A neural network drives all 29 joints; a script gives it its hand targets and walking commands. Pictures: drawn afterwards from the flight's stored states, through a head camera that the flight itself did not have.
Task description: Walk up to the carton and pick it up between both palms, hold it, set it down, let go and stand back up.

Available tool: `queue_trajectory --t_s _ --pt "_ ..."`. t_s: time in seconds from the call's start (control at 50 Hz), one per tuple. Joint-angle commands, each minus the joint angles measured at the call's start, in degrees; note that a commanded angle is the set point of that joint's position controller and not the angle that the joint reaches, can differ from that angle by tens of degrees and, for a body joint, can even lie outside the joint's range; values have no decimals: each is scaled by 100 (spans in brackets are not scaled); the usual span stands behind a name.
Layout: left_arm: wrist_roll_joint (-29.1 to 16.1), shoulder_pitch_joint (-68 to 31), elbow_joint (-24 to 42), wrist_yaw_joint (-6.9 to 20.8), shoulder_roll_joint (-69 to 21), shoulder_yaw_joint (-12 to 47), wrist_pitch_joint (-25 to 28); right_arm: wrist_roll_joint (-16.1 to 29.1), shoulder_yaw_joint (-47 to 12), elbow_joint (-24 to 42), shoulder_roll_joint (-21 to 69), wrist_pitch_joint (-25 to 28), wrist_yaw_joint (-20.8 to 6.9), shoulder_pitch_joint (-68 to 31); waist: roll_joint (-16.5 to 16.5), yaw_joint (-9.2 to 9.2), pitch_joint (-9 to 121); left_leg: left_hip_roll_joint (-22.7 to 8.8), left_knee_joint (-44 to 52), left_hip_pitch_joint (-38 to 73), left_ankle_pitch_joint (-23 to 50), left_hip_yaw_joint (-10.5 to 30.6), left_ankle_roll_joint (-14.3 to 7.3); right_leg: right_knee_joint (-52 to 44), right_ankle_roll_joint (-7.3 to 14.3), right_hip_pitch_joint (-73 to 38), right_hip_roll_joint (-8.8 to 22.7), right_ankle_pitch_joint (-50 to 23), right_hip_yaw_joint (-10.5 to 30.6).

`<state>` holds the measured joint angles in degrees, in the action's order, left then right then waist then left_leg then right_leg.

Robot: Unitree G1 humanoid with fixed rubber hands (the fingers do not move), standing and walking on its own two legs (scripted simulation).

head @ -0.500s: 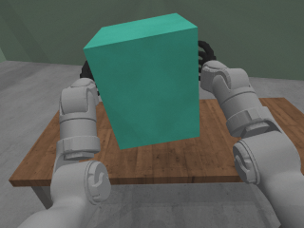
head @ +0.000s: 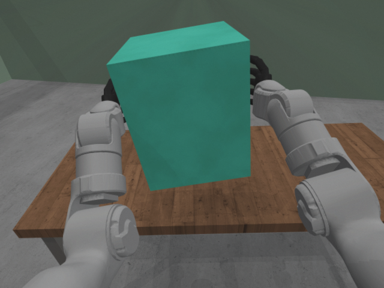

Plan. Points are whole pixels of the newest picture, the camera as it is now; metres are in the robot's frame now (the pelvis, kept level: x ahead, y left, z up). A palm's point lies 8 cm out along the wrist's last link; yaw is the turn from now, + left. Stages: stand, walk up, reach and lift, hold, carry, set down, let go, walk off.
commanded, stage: hold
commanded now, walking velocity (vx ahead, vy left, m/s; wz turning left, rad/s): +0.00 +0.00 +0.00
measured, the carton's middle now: (187, 103) +0.40 +0.00 +0.27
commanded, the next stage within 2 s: none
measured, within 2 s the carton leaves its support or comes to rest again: neither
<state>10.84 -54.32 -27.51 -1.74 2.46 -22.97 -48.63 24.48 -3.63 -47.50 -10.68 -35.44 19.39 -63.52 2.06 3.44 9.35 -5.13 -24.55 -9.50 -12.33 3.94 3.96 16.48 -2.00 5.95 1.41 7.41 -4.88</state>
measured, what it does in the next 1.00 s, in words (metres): stands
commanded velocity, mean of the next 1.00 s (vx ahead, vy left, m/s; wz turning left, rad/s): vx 0.00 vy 0.00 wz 0.00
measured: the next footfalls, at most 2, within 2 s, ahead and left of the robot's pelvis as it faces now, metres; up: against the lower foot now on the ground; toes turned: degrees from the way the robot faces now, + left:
none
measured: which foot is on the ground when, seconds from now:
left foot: down 0.00-1.00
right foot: down 0.00-1.00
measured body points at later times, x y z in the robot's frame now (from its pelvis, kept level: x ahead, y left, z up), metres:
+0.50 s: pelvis +0.00 +0.00 +0.00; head -0.08 +0.02 +0.44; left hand +0.39 +0.15 +0.27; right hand +0.39 -0.14 +0.29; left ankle +0.01 +0.16 -0.74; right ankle +0.02 -0.14 -0.74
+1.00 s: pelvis +0.00 +0.00 +0.00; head -0.08 +0.01 +0.44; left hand +0.39 +0.15 +0.27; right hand +0.39 -0.14 +0.29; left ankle +0.01 +0.16 -0.74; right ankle +0.02 -0.14 -0.75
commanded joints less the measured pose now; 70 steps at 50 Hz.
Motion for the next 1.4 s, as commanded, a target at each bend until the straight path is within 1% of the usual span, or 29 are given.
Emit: queue_trajectory --t_s 0.0,0.02,0.04,0.08,0.1,0.12,0.18,0.28,0.3,0.34,0.36,0.38,0.42,0.44,0.46,0.5,0.54,0.62,0.64,0.7,0.82,0.88,0.96,1.0,1.06,1.16,1.2,1.32,1.38 --pt "-1027 -5407 1194 738 -3442 2491 573 1193 -1066 2412 4617 125 -837 -5069 20 62 2419 961 192 374 1877 -265 118 57 -97 -1206 -832 -1155 301" --pt "-1018 -5387 1160 743 -3459 2510 549 1167 -957 2270 4525 94 -829 -4975 103 157 2341 976 218 347 1805 -235 127 27 -91 -1190 -813 -1112 299" --pt "-970 -5486 1130 730 -3460 2480 530 1167 -950 2190 4550 73 -854 -5014 104 62 2172 957 242 279 1748 -255 108 37 -83 -1173 -824 -981 307" --pt "-982 -5464 1078 733 -3496 2495 524 1121 -828 2097 4477 105 -893 -5031 201 125 2120 923 297 218 1532 -254 127 3 -41 -1073 -814 -766 299" --pt "-1056 -5585 1254 729 -3556 2609 555 1141 -883 2160 4532 117 -903 -5095 255 66 2342 901 292 262 1582 -252 140 29 -27 -1093 -823 -771 304" --pt "-1153 -5638 1296 700 -3619 2699 571 1138 -912 2293 4594 138 -915 -5163 169 94 2492 921 281 254 1616 -240 139 34 -32 -1085 -829 -787 302" --pt "-1067 -5584 1228 681 -3575 2667 528 1141 -832 2109 4435 94 -924 -5066 321 145 2317 904 268 297 1733 -218 177 67 -5 -1066 -851 -875 281" --pt "-993 -5446 1048 689 -3514 2494 482 1083 -839 2037 4435 90 -937 -5078 139 117 2170 916 344 158 1460 -240 78 37 -13 -1092 -830 -681 315" --pt "-941 -5322 1000 705 -3424 2429 481 1074 -812 1940 4409 73 -937 -4947 162 62 2104 916 351 166 1474 -260 102 17 -26 -1118 -812 -764 336" --pt "-982 -5428 1016 728 -3450 2516 474 1083 -740 1886 4362 62 -940 -5022 256 169 2129 935 334 205 1538 -259 117 21 -8 -1086 -806 -793 327" --pt "-948 -5496 1017 731 -3454 2478 487 1070 -716 1719 4400 28 -963 -4947 297 137 2068 915 371 194 1486 -245 130 26 3 -1097 -804 -704 316" --pt "-1018 -5560 1246 710 -3487 2541 532 1088 -814 1896 4526 73 -980 -4976 225 63 2362 917 348 259 1612 -259 118 55 -15 -1157 -824 -858 322" --pt "-1108 -5582 1362 671 -3568 2656 548 1181 -930 2079 4530 116 -969 -5000 337 78 2602 929 223 376 1945 -253 178 93 -20 -1197 -846 -1153 335" --pt "-1102 -5488 1227 667 -3573 2637 533 1163 -860 2073 4433 117 -953 -4959 321 162 2526 947 230 386 1938 -265 199 68 -30 -1179 -834 -1106 304" --pt "-1053 -5544 1219 665 -3562 2609 534 1180 -906 2098 4485 115 -945 -5074 363 92 2489 923 228 344 1838 -247 171 76 -19 -1169 -856 -1015 323" --pt "-987 -5367 1078 685 -3473 2512 514 1116 -902 2042 4477 106 -946 -4973 154 92 2295 930 248 293 1632 -235 117 26 -44 -1117 -824 -893 320" --pt "-987 -5351 951 694 -3475 2487 508 1107 -872 2095 4480 128 -930 -5108 158 76 2269 936 276 211 1590 -244 99 26 -41 -1100 -798 -902 315" --pt "-1123 -5489 1251 671 -3529 2660 582 1183 -1005 2490 4600 141 -901 -5176 112 68 2629 971 175 357 1811 -237 129 65 -80 -1203 -806 -1159 351" --pt "-1117 -5498 1233 667 -3581 2687 579 1170 -987 2443 4571 136 -889 -5206 152 133 2605 956 174 424 1887 -236 158 51 -67 -1154 -826 -1219 340" --pt "-965 -5244 823 717 -3346 2366 500 1086 -933 2155 4474 71 -871 -4994 -75 77 2072 935 284 256 1513 -282 71 -19 -94 -1124 -803 -909 326" --pt "-1008 -5397 1043 735 -3446 2465 553 1155 -1051 2391 4683 109 -871 -5204 36 -5 2469 958 244 289 1674 -301 81 39 -91 -1249 -801 -1060 346" --pt "-1047 -5383 1191 703 -3501 2583 557 1203 -1019 2383 4551 109 -859 -5082 45 100 2512 953 174 397 1899 -251 121 65 -94 -1212 -841 -1205 320" --pt "-948 -5298 945 716 -3430 2417 519 1115 -1008 2349 4590 85 -851 -5128 -23 45 2220 945 279 233 1463 -275 55 -13 -82 -1142 -799 -853 348" --pt "-960 -5322 1022 721 -3485 2438 530 1108 -1014 2352 4632 83 -880 -5106 15 0 2261 921 320 260 1499 -296 84 9 -70 -1122 -810 -809 309" --pt "-1025 -5485 1133 715 -3526 2598 540 1103 -860 2121 4555 70 -909 -5048 132 112 2303 926 342 229 1501 -260 106 22 -47 -1117 -814 -801 313" --pt "-1049 -5390 1167 677 -3573 2655 516 1155 -847 2093 4436 103 -935 -5029 402 137 2460 914 204 354 1862 -224 187 51 -3 -1082 -815 -1045 323" --pt "-1086 -5270 1166 667 -3614 2677 496 1161 -895 2256 4418 111 -896 -5063 265 169 2394 927 171 416 1965 -230 188 30 -27 -1176 -831 -1187 360" --pt "-1028 -5293 1139 715 -3541 2640 481 1164 -848 2203 4349 87 -887 -5052 238 181 2163 917 270 258 1755 -210 159 45 -34 -1074 -839 -986 296" --pt "-987 -5327 1053 729 -3493 2531 508 1154 -915 2159 4467 67 -918 -5058 107 68 2193 924 309 213 1563 -226 123 23 -49 -1152 -803 -899 326"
